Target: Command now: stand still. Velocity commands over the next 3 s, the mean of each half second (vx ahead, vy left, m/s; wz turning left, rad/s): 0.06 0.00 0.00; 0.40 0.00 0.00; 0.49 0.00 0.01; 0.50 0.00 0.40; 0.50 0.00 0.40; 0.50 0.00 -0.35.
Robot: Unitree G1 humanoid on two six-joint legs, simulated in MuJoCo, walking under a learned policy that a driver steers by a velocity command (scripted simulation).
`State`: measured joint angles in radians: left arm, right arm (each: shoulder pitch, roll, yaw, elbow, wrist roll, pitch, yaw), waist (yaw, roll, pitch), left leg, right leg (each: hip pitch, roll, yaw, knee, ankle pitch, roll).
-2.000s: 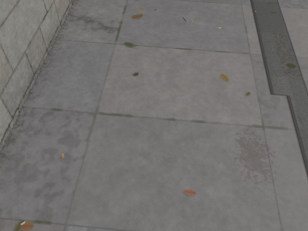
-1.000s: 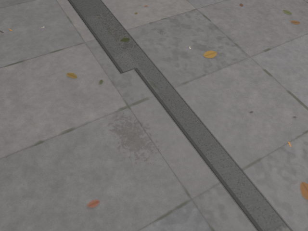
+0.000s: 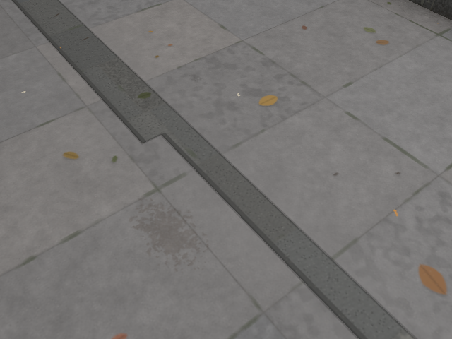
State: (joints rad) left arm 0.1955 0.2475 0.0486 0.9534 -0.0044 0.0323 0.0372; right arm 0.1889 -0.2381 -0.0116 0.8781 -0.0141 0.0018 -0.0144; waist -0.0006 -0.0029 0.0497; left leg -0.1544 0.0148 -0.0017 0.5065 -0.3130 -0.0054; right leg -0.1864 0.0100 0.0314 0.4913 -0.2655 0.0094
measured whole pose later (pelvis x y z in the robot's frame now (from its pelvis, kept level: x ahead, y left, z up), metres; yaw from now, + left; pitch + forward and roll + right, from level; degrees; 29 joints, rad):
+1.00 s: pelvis +0.23 +0.01 -0.02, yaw +0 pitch +1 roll -1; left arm 0.49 0.22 0.03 1.10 -0.01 -0.06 0.02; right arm -0.05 -0.24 -0.02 0.74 0.03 -0.08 0.05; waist 0.08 0.01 0.05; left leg -0.53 0.01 0.04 0.54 -0.05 0.08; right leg 0.21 -0.01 -0.02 0.21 -0.43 0.01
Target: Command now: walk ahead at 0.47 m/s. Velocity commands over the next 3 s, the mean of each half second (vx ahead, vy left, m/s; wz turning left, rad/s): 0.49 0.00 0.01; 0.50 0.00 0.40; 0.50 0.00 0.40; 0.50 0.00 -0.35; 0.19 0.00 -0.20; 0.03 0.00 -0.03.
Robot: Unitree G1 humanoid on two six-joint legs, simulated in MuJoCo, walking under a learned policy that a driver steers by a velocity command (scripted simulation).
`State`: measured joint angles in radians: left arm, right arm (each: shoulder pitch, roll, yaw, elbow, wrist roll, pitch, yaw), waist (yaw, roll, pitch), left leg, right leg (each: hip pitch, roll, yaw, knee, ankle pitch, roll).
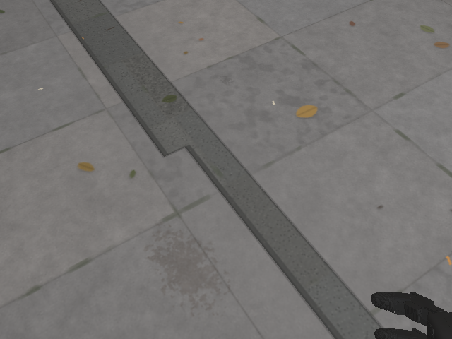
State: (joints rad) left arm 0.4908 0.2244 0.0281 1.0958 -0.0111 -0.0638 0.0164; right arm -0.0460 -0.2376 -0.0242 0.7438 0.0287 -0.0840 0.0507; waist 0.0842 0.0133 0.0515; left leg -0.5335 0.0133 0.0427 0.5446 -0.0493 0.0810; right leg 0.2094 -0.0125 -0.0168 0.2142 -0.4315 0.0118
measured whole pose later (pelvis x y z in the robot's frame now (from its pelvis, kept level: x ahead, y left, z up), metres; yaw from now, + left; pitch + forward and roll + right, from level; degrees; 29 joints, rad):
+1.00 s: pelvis +0.54 +0.00 +0.02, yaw +16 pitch +1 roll -3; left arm 0.30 0.27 0.07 0.94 0.00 -0.09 0.02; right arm 0.12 -0.26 -0.07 0.79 0.02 -0.03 0.03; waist 0.07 0.03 0.03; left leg -0.66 0.12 -0.01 0.72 -0.01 0.03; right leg 0.05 0.01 -0.26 0.22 -0.28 0.00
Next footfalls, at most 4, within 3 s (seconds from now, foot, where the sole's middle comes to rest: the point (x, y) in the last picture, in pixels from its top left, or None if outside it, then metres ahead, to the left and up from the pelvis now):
0.02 left None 0.19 0.11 -0.76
0.58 right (297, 322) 0.51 -0.12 -0.76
1.12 left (199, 245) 0.73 0.19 -0.76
1.68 right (221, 155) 1.11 0.15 -0.76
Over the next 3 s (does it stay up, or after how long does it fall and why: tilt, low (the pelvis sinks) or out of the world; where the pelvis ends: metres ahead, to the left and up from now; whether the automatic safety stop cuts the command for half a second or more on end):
stays up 1.26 0.29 0.01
